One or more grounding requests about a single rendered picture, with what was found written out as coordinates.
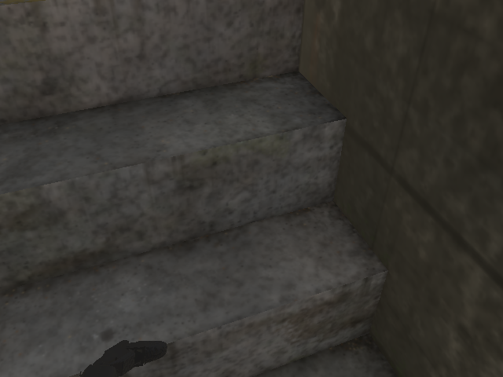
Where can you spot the robot left hand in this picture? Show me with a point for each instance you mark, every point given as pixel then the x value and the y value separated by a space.
pixel 122 357

